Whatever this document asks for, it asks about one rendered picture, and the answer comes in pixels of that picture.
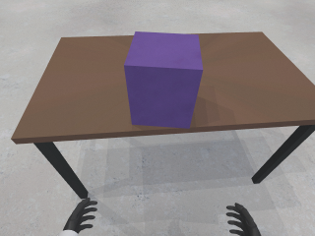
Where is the table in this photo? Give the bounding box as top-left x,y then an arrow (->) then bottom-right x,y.
11,31 -> 315,199

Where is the robot left hand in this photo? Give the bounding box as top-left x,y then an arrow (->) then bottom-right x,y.
63,198 -> 97,233

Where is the carton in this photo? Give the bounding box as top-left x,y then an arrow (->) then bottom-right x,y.
124,31 -> 204,129

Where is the robot right hand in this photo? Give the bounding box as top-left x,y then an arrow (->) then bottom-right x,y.
226,203 -> 262,236

